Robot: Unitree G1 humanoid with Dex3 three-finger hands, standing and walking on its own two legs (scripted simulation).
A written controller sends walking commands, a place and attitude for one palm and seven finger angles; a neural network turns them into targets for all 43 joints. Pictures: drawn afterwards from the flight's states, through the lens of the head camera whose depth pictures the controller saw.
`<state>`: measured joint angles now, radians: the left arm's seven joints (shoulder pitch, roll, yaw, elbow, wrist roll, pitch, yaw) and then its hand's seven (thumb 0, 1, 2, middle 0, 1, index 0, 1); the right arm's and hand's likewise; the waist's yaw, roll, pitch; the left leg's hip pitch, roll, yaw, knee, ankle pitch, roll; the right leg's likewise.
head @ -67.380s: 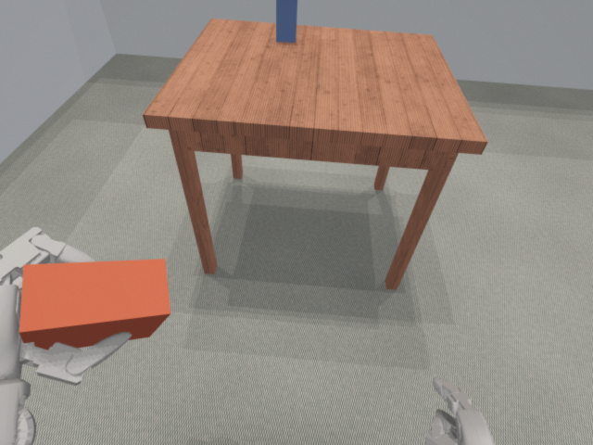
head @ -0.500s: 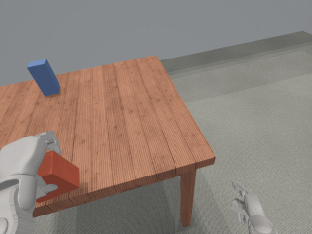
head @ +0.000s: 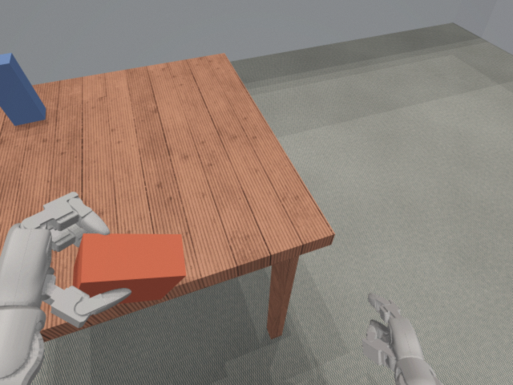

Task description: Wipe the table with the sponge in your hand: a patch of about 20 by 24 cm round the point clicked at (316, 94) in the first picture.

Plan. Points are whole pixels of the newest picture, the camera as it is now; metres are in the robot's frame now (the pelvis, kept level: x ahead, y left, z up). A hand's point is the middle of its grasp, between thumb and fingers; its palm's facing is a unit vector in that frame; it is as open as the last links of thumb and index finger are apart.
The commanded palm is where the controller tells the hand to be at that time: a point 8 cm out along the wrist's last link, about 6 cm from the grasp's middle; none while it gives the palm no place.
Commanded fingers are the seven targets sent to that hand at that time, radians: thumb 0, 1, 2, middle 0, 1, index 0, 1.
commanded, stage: step back with the hand held close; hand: left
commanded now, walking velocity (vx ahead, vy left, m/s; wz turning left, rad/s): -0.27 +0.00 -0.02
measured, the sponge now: (142, 270) +0.24 +0.18 +0.09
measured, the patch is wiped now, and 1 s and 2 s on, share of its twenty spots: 1.00 1.00 1.00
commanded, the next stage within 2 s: stop stepping back and stand still in 0.86 s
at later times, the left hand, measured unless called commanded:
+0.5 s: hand out of the picture +0.12 +0.26 +0.17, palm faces +0.39 -0.83 -0.39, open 9.8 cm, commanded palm +0.07 +0.31 +0.20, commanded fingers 0.00 0.10 1.30 -1.20 -1.60 -1.20 -1.60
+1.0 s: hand out of the picture +0.01 +0.26 +0.18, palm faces +0.38 -0.84 -0.38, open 9.8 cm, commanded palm -0.05 +0.30 +0.20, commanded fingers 0.00 0.10 1.30 -1.20 -1.60 -1.20 -1.60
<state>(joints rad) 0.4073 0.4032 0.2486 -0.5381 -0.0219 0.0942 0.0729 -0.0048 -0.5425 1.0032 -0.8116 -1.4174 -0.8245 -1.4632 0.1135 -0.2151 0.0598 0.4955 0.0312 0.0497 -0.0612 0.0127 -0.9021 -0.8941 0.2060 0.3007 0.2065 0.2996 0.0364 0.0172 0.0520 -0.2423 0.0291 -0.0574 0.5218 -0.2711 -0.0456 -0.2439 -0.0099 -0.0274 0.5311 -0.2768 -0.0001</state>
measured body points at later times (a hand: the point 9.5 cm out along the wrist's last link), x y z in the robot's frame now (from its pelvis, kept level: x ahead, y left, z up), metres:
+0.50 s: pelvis -0.08 +0.02 -0.01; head -0.09 +0.04 +0.44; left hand +0.10 +0.31 +0.19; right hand +0.09 -0.22 -0.08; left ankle +0.00 +0.15 -0.73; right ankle -0.02 -0.11 -0.73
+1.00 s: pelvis -0.21 +0.02 +0.00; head -0.18 +0.04 +0.45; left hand -0.02 +0.30 +0.20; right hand +0.01 -0.17 -0.06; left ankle -0.13 +0.14 -0.73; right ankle -0.22 -0.09 -0.69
